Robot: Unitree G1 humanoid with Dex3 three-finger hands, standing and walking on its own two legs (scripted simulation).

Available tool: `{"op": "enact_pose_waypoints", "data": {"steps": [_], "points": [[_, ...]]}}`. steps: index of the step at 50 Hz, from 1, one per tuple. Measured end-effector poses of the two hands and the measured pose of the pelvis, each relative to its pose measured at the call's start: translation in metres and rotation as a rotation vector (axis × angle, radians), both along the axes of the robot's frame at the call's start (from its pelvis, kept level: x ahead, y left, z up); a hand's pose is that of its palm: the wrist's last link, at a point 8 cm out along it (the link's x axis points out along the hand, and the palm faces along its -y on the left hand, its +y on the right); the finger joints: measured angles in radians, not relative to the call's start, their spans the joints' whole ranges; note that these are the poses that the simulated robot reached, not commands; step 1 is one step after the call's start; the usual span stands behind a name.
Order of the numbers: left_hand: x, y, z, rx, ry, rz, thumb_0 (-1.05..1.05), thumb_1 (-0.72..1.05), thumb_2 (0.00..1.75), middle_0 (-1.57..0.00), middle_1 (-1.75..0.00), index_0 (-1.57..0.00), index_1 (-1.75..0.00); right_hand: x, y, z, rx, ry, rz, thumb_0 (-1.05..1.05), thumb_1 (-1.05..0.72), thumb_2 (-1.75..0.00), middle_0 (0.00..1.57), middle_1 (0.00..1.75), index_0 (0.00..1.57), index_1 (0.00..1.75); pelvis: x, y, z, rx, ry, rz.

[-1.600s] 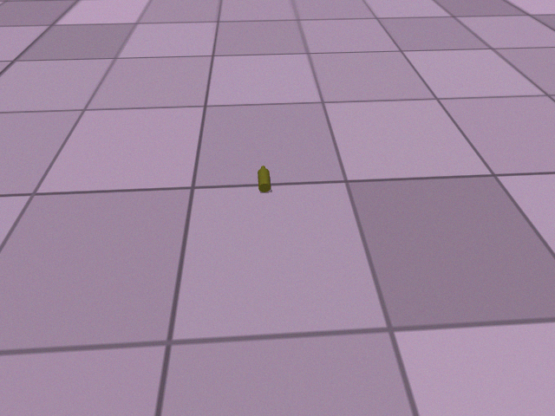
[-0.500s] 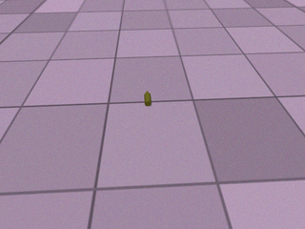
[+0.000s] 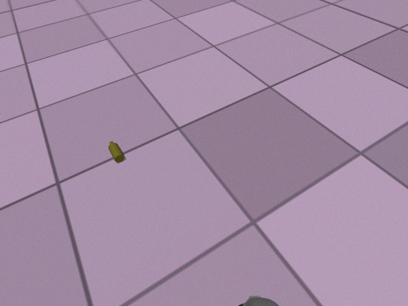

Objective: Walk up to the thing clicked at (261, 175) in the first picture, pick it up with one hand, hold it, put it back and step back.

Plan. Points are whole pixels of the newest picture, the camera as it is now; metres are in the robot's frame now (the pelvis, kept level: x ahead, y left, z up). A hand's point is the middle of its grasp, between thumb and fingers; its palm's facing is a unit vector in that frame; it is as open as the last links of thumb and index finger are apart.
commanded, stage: walk up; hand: left
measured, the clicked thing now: (115, 150) +1.19 +0.49 -0.73
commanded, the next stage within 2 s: none
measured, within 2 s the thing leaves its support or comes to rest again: neither
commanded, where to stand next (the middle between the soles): +0.82 +0.73 m, yaw -66 degrees
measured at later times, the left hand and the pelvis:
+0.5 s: hand (19, 230) +0.41 +0.48 -0.15, palm faces -0.31 -0.74 -0.60, open 7.4 cm; pelvis +0.19 +0.19 -0.03, yaw -19 degrees
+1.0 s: hand (15, 173) +0.58 +0.53 -0.12, palm faces -0.47 -0.63 -0.61, open 7.4 cm; pelvis +0.36 +0.30 -0.02, yaw -34 degrees
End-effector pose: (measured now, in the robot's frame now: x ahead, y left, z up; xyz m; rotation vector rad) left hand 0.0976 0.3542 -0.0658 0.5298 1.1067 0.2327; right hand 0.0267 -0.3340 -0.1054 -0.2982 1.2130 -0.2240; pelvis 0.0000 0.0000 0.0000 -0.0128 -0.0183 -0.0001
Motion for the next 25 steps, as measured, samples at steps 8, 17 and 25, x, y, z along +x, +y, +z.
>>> {"op": "enact_pose_waypoints", "data": {"steps": [8, 17, 25], "points": [[0.094, 0.01, 0.001, 0.021, -0.16, -0.08, 0.0, 0.9, 0.9, -0.21, -0.3, -0.21, -0.3, 0.063, 0.043, -0.022, 0.044, -0.065, -0.029, 0.01, -0.9, -0.9, 0.2, 0.3, 0.2, 0.3, 0.059, 0.034, -0.014, -0.06, -0.062, -0.08], [0.173, 0.076, -0.007, 0.012, -0.074, -0.205, 0.01, 0.89, 0.9, -0.22, -0.3, -0.21, -0.3, 0.137, 0.109, 0.005, 0.023, -0.215, -0.082, 0.01, -0.9, -0.9, 0.2, 0.3, 0.2, 0.3, 0.135, 0.118, -0.01, -0.033, -0.05, -0.226], [0.316, 0.157, -0.036, 0.096, -0.046, -0.321, 0.01, 0.9, 0.9, -0.21, -0.3, -0.21, -0.3, 0.097, 0.19, -0.001, -0.091, -0.102, -0.346, 0.0, -0.9, -0.9, 0.2, 0.3, 0.2, 0.3, 0.194, 0.193, -0.032, -0.003, -0.021, -0.334]]}}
